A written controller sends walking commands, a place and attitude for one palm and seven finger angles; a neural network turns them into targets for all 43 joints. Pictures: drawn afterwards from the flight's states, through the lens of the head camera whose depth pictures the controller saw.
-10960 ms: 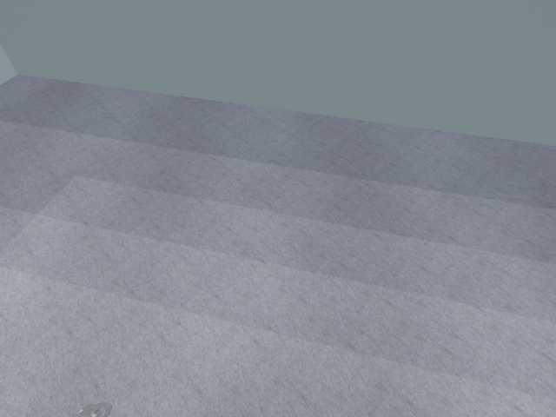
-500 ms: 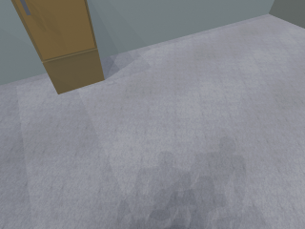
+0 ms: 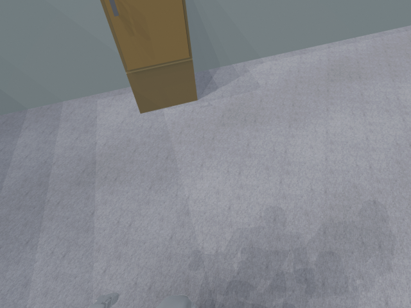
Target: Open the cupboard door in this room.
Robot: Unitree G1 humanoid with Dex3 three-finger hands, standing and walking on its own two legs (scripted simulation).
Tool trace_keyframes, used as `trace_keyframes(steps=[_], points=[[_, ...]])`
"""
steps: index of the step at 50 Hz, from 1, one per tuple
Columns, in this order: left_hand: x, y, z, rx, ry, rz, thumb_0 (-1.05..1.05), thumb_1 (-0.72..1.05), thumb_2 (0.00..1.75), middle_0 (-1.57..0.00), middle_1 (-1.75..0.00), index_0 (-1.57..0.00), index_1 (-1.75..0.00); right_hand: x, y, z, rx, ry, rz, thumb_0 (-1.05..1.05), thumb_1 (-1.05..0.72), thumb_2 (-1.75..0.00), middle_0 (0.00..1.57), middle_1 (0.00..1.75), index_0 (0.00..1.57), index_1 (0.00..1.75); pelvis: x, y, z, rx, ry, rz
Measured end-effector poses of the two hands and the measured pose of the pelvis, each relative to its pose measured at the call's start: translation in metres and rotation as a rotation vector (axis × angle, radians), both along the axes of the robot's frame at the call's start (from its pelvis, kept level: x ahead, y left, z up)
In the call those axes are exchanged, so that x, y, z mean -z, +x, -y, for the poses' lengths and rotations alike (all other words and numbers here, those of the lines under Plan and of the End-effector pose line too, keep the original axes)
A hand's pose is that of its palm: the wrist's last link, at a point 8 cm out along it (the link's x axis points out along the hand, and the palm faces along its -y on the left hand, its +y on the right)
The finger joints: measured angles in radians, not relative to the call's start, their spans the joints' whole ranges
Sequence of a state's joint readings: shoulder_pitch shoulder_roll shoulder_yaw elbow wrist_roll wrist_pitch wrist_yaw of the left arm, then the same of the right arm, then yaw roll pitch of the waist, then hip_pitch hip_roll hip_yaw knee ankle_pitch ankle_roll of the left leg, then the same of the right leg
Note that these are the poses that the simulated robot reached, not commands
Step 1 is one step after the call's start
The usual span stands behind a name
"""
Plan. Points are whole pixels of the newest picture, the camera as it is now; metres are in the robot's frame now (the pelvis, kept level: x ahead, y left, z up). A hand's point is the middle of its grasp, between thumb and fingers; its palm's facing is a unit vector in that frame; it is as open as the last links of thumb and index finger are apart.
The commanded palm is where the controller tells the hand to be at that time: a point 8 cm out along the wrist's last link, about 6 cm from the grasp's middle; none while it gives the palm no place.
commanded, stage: turn or walk to find it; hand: left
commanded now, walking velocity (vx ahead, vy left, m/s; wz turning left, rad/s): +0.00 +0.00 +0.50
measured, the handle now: (111, 0) +1.56 +0.55 +0.05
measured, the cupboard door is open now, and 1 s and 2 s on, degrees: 0 0 0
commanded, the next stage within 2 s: stand and wait in 0.06 s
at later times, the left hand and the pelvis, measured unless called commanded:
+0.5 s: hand out of the picture -0.07 +0.23 -0.18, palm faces +0.19 -0.95 -0.23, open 7.4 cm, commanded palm none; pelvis -0.02 +0.04 +0.00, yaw +7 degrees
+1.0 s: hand out of the picture -0.05 +0.20 -0.18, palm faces +0.24 -0.95 -0.21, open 7.3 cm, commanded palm none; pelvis -0.05 +0.01 -0.01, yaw +13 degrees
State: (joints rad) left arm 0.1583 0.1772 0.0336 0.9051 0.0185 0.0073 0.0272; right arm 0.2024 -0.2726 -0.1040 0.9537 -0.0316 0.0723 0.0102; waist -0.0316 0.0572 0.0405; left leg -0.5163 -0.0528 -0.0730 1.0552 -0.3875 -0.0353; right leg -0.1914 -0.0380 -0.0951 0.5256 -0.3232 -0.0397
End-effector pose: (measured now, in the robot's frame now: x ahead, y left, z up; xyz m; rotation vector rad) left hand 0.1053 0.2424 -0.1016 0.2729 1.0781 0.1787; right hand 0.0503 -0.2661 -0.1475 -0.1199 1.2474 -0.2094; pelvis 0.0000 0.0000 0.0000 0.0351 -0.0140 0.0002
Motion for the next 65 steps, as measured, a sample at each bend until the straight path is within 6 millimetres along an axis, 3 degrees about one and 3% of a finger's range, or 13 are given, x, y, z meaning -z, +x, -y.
trace_keyframes(steps=[4,8,15,19,22,26,33,37,45,53,60,65], points=[[0.006,-0.039,-0.001,-0.064,-0.01,-0.066,0.01,0.91,0.9,-0.2,-0.3,-0.2,-0.3,-0.007,0.019,0.009,-0.06,-0.024,0.008,0.0,-0.91,-0.9,0.19,0.3,0.2,0.3,-0.002,-0.001,0.003,-0.049,0.009,0.005],[0.015,-0.083,-0.003,-0.134,-0.029,-0.144,0.01,0.91,0.9,-0.2,-0.3,-0.2,-0.3,-0.009,0.036,0.003,-0.133,-0.041,-0.014,0.0,-0.92,-0.9,0.19,0.3,0.2,0.3,-0.002,-0.004,0.001,-0.087,0.011,0.002],[0.039,-0.167,-0.02,-0.248,-0.08,-0.327,0.01,0.91,0.9,-0.2,-0.3,-0.2,-0.3,-0.011,0.075,-0.046,-0.25,-0.045,0.036,0.01,-0.92,-0.9,0.19,0.3,0.2,0.3,0.006,-0.008,-0.021,-0.115,-0.023,-0.007],[0.048,-0.196,-0.029,-0.285,-0.102,-0.411,0.01,0.91,0.9,-0.2,-0.3,-0.2,-0.3,-0.016,0.083,-0.08,-0.289,-0.029,0.082,0.01,-0.91,-0.9,0.19,0.3,0.2,0.3,0.007,-0.011,-0.031,-0.106,-0.015,0.01],[0.046,-0.199,-0.031,-0.292,-0.114,-0.419,0.01,0.91,0.9,-0.2,-0.3,-0.2,-0.3,-0.019,0.079,-0.098,-0.291,-0.006,0.093,0.0,-0.91,-0.9,0.2,0.3,0.2,0.3,0.002,-0.014,-0.036,-0.114,-0.024,0.021],[0.041,-0.184,-0.032,-0.291,-0.117,-0.355,0.01,0.91,0.9,-0.2,-0.3,-0.2,-0.3,-0.016,0.065,-0.107,-0.289,0.03,0.075,0.0,-0.91,-0.9,0.2,0.3,0.2,0.3,-0.001,-0.02,-0.037,-0.135,-0.027,0.023],[0.032,-0.141,-0.022,-0.26,-0.075,-0.181,0.01,0.91,0.9,-0.2,-0.3,-0.2,-0.3,-0.001,0.037,-0.076,-0.253,0.038,0.034,-0.01,-0.92,-0.9,0.2,0.3,0.2,0.3,0.004,-0.03,-0.019,-0.169,-0.005,0.015],[0.027,-0.134,-0.007,-0.241,-0.061,-0.129,0.01,0.91,0.9,-0.2,-0.3,-0.2,-0.3,0.008,0.016,-0.053,-0.228,0.037,-0.013,0.0,-0.92,-0.9,0.2,0.3,0.2,0.3,0.005,-0.034,-0.008,-0.185,-0.01,0.023],[0.028,-0.151,0.006,-0.251,-0.089,-0.165,0.01,0.92,0.9,-0.2,-0.3,-0.2,-0.3,0.002,-0.028,-0.031,-0.211,-0.002,-0.122,0.0,-0.92,-0.9,0.19,0.3,0.2,0.3,-0.001,-0.041,-0.001,-0.196,-0.012,0.016],[0.05,-0.189,-0.006,-0.326,-0.139,-0.228,0.01,0.91,0.9,-0.2,-0.3,-0.2,-0.3,-0.001,-0.056,-0.049,-0.252,-0.029,-0.186,0.01,-0.91,-0.9,0.19,0.3,0.2,0.3,0.006,-0.055,-0.014,-0.237,-0.029,0.013],[0.037,-0.204,-0.01,-0.364,-0.116,-0.244,0.01,0.91,0.9,-0.2,-0.3,-0.2,-0.3,-0.002,-0.05,-0.066,-0.298,0.016,-0.161,0.01,-0.91,-0.9,0.2,0.3,0.2,0.3,-0.001,-0.063,-0.01,-0.28,-0.032,-0.013],[0.03,-0.204,0.0,-0.378,-0.069,-0.185,0.01,0.91,0.9,-0.2,-0.3,-0.2,-0.3,0.011,-0.031,-0.052,-0.324,0.031,-0.121,0.01,-0.92,-0.9,0.2,0.3,0.2,0.3,0.005,-0.066,0.004,-0.301,-0.014,-0.013]])
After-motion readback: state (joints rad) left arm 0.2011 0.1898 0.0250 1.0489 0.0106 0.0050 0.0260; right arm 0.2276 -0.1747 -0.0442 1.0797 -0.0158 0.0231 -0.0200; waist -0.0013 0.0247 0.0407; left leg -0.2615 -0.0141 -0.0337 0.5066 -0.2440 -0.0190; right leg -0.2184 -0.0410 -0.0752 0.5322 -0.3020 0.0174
